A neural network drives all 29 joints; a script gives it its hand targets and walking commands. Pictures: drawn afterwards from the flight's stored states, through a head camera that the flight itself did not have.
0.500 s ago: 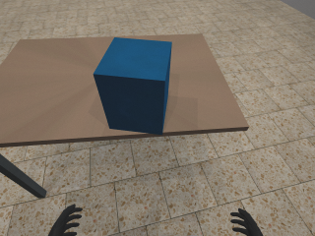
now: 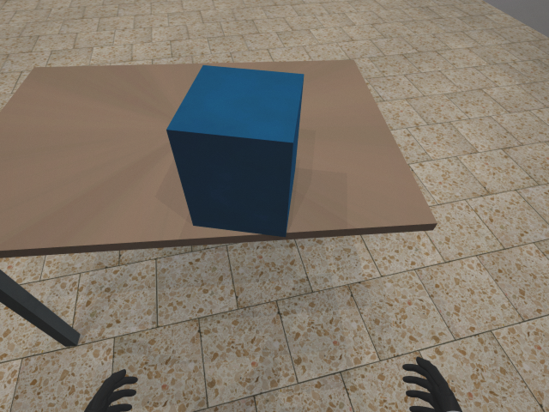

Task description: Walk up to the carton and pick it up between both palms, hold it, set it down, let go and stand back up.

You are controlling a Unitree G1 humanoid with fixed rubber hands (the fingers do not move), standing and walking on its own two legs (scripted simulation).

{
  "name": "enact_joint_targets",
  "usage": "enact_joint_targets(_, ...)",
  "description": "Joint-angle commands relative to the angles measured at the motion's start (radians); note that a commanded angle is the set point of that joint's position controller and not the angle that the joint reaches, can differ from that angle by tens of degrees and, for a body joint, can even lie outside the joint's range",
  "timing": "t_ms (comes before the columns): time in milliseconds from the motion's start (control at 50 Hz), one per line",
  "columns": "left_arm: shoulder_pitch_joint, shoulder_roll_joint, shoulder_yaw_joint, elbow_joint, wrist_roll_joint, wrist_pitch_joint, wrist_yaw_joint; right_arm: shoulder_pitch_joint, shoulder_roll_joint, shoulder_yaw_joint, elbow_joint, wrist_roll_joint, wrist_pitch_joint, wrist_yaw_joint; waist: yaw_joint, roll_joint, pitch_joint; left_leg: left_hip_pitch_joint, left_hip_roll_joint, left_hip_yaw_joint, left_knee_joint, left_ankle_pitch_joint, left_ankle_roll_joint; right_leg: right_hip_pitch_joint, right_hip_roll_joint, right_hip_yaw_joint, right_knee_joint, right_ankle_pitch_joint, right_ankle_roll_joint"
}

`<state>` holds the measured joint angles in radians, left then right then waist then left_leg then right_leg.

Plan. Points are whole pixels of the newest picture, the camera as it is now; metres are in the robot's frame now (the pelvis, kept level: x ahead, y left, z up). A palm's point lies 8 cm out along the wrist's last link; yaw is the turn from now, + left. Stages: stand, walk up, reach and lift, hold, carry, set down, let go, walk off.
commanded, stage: stand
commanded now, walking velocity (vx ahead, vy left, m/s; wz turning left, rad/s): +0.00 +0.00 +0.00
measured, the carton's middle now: (245, 153) +0.58 +0.06 +0.03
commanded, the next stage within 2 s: none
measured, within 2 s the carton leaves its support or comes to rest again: neither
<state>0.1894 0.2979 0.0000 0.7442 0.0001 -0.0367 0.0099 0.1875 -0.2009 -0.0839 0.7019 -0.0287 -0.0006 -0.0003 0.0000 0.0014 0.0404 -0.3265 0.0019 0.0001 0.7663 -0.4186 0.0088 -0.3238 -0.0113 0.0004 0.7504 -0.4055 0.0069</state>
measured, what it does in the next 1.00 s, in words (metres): stands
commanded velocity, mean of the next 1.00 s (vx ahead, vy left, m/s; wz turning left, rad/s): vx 0.00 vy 0.00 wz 0.00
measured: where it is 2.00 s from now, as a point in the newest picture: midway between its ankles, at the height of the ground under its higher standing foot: outside the picture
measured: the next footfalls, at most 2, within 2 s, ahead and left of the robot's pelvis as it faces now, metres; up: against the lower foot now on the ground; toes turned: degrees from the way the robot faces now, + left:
none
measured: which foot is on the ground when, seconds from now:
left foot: down 0.00-1.00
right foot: down 0.00-1.00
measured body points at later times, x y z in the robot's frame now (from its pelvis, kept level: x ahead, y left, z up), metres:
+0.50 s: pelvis +0.00 +0.00 +0.00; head +0.01 +0.00 +0.45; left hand +0.13 +0.27 -0.11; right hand +0.13 -0.25 -0.11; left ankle +0.00 +0.11 -0.71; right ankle +0.00 -0.13 -0.71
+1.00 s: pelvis -0.01 +0.00 +0.00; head +0.00 +0.00 +0.45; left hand +0.10 +0.27 -0.11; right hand +0.12 -0.25 -0.11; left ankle +0.00 +0.11 -0.71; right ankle +0.00 -0.13 -0.71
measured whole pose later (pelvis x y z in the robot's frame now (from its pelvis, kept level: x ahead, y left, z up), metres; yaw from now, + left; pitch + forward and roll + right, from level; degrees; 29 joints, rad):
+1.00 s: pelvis -0.01 +0.00 +0.00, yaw +0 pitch -2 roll +0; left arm 0.19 0.30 0.00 0.85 0.00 -0.04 0.01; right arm 0.17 -0.20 -0.08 0.81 -0.03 -0.01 0.00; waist 0.00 0.00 0.04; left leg -0.33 0.00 0.00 0.74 -0.38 0.01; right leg -0.32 -0.01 0.00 0.72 -0.37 0.01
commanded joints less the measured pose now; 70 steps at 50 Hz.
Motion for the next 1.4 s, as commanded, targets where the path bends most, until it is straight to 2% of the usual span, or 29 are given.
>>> enact_joint_targets(0, -0.018, 0.218, 0.082, -0.042, 0.030, -0.028, 0.008, -0.032, -0.303, -0.051, -0.028, 0.007, -0.053, -0.010, -0.021, -0.001, -0.136, 0.068, 0.084, -0.115, -0.166, 0.257, 0.072, 0.033, -0.067, 0.080, -0.138, 0.268, -0.075)
enact_joint_targets(40, -0.031, 0.206, 0.069, -0.040, 0.024, -0.028, 0.013, -0.029, -0.312, -0.051, -0.018, 0.001, -0.059, -0.015, -0.011, 0.066, -0.096, 0.070, 0.102, -0.143, -0.149, 0.436, 0.092, 0.013, -0.061, 0.063, -0.095, 0.348, -0.063)
enact_joint_targets(80, -0.074, 0.214, 0.081, -0.035, 0.026, -0.022, 0.021, -0.048, -0.298, -0.047, -0.016, 0.001, -0.055, -0.017, -0.012, 0.041, -0.110, 0.074, 0.106, -0.164, -0.194, 0.345, 0.089, 0.000, -0.068, 0.043, -0.086, 0.281, -0.060)
enact_joint_targets(100, -0.063, 0.225, 0.077, -0.029, 0.038, -0.018, 0.027, -0.086, -0.308, -0.046, -0.011, -0.002, -0.049, -0.021, -0.005, 0.124, -0.051, 0.018, 0.104, -0.141, -0.195, 0.356, 0.084, 0.019, -0.055, 0.048, -0.108, 0.287, -0.054)
enact_joint_targets(160, -0.089, 0.202, 0.068, -0.031, 0.031, -0.027, 0.011, -0.090, -0.293, -0.048, -0.014, 0.011, -0.055, -0.020, -0.002, -0.032, -0.073, 0.004, 0.083, -0.132, -0.150, 0.306, 0.068, 0.035, -0.077, 0.095, -0.148, 0.293, -0.094)
enact_joint_targets(180, -0.091, 0.199, 0.066, -0.037, 0.032, -0.033, 0.014, -0.103, -0.296, -0.042, -0.007, 0.001, -0.045, -0.022, -0.010, 0.034, -0.027, 0.012, 0.076, -0.109, -0.155, 0.283, 0.080, -0.021, -0.081, 0.109, -0.155, 0.294, -0.097)
enact_joint_targets(220, -0.028, 0.203, 0.054, -0.023, 0.036, -0.047, 0.008, -0.082, -0.267, -0.045, -0.014, 0.013, -0.043, -0.006, -0.002, -0.023, -0.077, 0.033, 0.082, -0.107, -0.163, 0.251, 0.069, 0.010, -0.082, 0.091, -0.145, 0.279, -0.079)
enact_joint_targets(280, -0.016, 0.227, 0.064, 0.010, 0.032, -0.037, 0.014, -0.066, -0.288, -0.044, 0.007, 0.006, -0.047, -0.007, 0.004, 0.060, -0.077, 0.029, 0.065, -0.097, -0.154, 0.327, 0.069, 0.047, -0.079, 0.093, -0.142, 0.320, -0.096)
enact_joint_targets(300, -0.054, 0.231, 0.067, 0.001, 0.038, -0.040, 0.023, -0.077, -0.298, -0.044, 0.011, 0.009, -0.039, -0.021, -0.013, -0.001, -0.070, 0.020, 0.079, -0.110, -0.145, 0.338, 0.070, 0.046, -0.097, 0.106, -0.153, 0.371, -0.088)
enact_joint_targets(360, -0.037, 0.253, 0.073, 0.009, 0.024, -0.033, 0.020, -0.030, -0.331, -0.056, 0.020, 0.008, -0.054, -0.024, -0.015, 0.042, -0.079, 0.056, 0.080, -0.113, -0.143, 0.447, 0.078, 0.033, -0.072, 0.083, -0.115, 0.411, -0.087)
enact_joint_targets(520, -0.009, 0.200, 0.063, 0.028, 0.024, -0.042, 0.017, -0.070, -0.238, -0.030, 0.032, 0.006, -0.044, -0.010, 0.014, 0.011, -0.072, 0.020, 0.074, -0.140, -0.196, 0.257, 0.077, 0.052, -0.085, 0.095, -0.136, 0.239, -0.083)
enact_joint_targets(540, -0.050, 0.191, 0.065, 0.022, 0.027, -0.036, 0.019, -0.107, -0.267, -0.034, 0.021, 0.009, -0.051, -0.009, 0.010, 0.083, -0.059, 0.029, 0.073, -0.117, -0.183, 0.248, 0.069, 0.006, -0.086, 0.086, -0.148, 0.205, -0.083)
enact_joint_targets(560, -0.050, 0.220, 0.062, 0.023, 0.031, -0.036, 0.017, -0.115, -0.279, -0.045, 0.019, 0.011, -0.043, -0.012, 0.013, -0.011, -0.025, -0.002, 0.076, -0.119, -0.167, 0.263, 0.075, -0.005, -0.088, 0.086, -0.153, 0.217, -0.092)
enact_joint_targets(580, -0.094, 0.234, 0.072, 0.023, 0.031, -0.034, 0.016, -0.094, -0.261, -0.033, 0.016, 0.003, -0.050, -0.015, -0.018, 0.006, 0.005, 0.012, 0.122, -0.163, -0.209, 0.257, 0.083, -0.041, -0.080, 0.102, -0.140, 0.239, -0.088)
enact_joint_targets(620, -0.029, 0.242, 0.085, 0.028, 0.038, -0.022, 0.014, -0.127, -0.292, -0.029, 0.022, -0.005, -0.050, -0.016, 0.020, 0.081, -0.065, 0.013, 0.087, -0.144, -0.234, 0.301, 0.088, 0.056, -0.053, 0.056, -0.121, 0.261, -0.063)
enact_joint_targets(680, -0.065, 0.236, 0.076, 0.023, 0.033, -0.045, 0.007, -0.083, -0.306, -0.035, 0.038, 0.018, -0.045, -0.020, -0.007, -0.007, -0.060, 0.034, 0.071, -0.104, -0.171, 0.336, 0.057, 0.027, -0.082, 0.106, -0.164, 0.335, -0.094)
enact_joint_targets(760, -0.030, 0.223, 0.076, 0.053, 0.028, -0.039, 0.019, -0.095, -0.272, -0.023, 0.055, 0.020, -0.052, 0.000, 0.001, 0.073, -0.083, 0.044, 0.077, -0.103, -0.157, 0.340, 0.059, 0.048, -0.096, 0.110, -0.162, 0.351, -0.097)
enact_joint_targets(820, -0.074, 0.257, 0.082, 0.064, 0.029, -0.040, 0.018, -0.118, -0.272, -0.023, 0.055, 0.008, -0.049, -0.005, -0.014, 0.039, -0.067, 0.044, 0.094, -0.116, -0.198, 0.323, 0.071, 0.039, -0.081, 0.102, -0.168, 0.310, -0.082)
enact_joint_targets(840, -0.042, 0.226, 0.071, 0.058, 0.022, -0.034, 0.013, -0.118, -0.304, -0.034, 0.052, 0.007, -0.054, -0.007, 0.021, 0.029, -0.078, 0.040, 0.098, -0.152, -0.194, 0.346, 0.091, 0.054, -0.076, 0.074, -0.144, 0.318, -0.083)
enact_joint_targets(860, -0.042, 0.244, 0.080, 0.083, 0.029, -0.035, 0.013, -0.089, -0.278, -0.030, 0.066, 0.013, -0.055, -0.007, -0.012, 0.015, -0.108, 0.063, 0.096, -0.121, -0.192, 0.325, 0.070, 0.081, -0.079, 0.092, -0.167, 0.333, -0.079)
enact_joint_targets(960, -0.053, 0.234, 0.072, 0.079, 0.018, -0.034, 0.025, -0.105, -0.329, -0.033, 0.078, 0.005, -0.062, -0.017, 0.004, 0.090, -0.080, 0.048, 0.092, -0.131, -0.221, 0.391, 0.074, 0.059, -0.073, 0.057, -0.147, 0.344, -0.069)
enact_joint_targets(1040, -0.017, 0.245, 0.076, 0.112, 0.018, -0.024, 0.022, -0.077, -0.265, -0.027, 0.088, 0.012, -0.050, -0.008, -0.005, 0.061, -0.055, 0.065, 0.095, -0.124, -0.217, 0.325, 0.063, 0.055, -0.104, 0.141, -0.212, 0.277, -0.092)
enact_joint_targets(1100, -0.017, 0.220, 0.063, 0.105, 0.014, -0.028, 0.022, -0.048, -0.298, -0.029, 0.111, 0.015, -0.054, -0.015, -0.008, -0.001, -0.113, 0.088, 0.088, -0.122, -0.248, 0.292, 0.053, 0.090, -0.092, 0.089, -0.216, 0.331, -0.075)
enact_joint_targets(1180, -0.068, 0.221, 0.068, 0.109, 0.022, -0.030, 0.015, -0.115, -0.263, -0.017, 0.102, 0.012, -0.061, -0.007, 0.004, 0.114, -0.069, 0.033, 0.094, -0.147, -0.281, 0.263, 0.060, 0.061, -0.085, 0.095, -0.231, 0.257, -0.071)
enact_joint_targets(1200, -0.041, 0.231, 0.067, 0.134, 0.020, -0.030, 0.013, -0.089, -0.300, -0.031, 0.120, 0.006, -0.057, -0.013, 0.002, 0.030, -0.052, 0.034, 0.092, -0.141, -0.285, 0.231, 0.058, 0.067, -0.095, 0.100, -0.261, 0.208, -0.074)
enact_joint_targets(1240, -0.085, 0.234, 0.058, 0.117, 0.027, -0.022, 0.009, -0.061, -0.274, -0.016, 0.126, -0.001, -0.045, -0.009, -0.026, 0.016, -0.065, 0.063, 0.094, -0.123, -0.311, 0.230, 0.044, 0.070, -0.081, 0.083, -0.251, 0.210, -0.064)
enact_joint_targets(1280, -0.024, 0.210, 0.061, 0.147, 0.018, -0.028, 0.015, -0.106, -0.295, -0.021, 0.154, 0.010, -0.048, -0.010, 0.009, 0.061, -0.078, 0.058, 0.109, -0.151, -0.305, 0.252, 0.054, 0.100, -0.091, 0.091, -0.260, 0.252, -0.061)
enact_joint_targets(1300, -0.042, 0.237, 0.063, 0.142, 0.014, -0.031, 0.018, -0.089, -0.272, -0.019, 0.150, 0.014, -0.053, -0.010, 0.007, -0.021, -0.058, 0.045, 0.098, -0.153, -0.325, 0.271, 0.060, 0.120, -0.093, 0.077, -0.269, 0.242, -0.066)
enact_joint_targets(1380, -0.038, 0.192, 0.056, 0.126, 0.008, -0.023, 0.005, -0.094, -0.288, -0.005, 0.148, 0.005, -0.055, -0.002, 0.001, 0.079, -0.132, 0.122, 0.122, -0.146, -0.350, 0.264, 0.049, 0.101, -0.071, 0.041, -0.257, 0.224, -0.047)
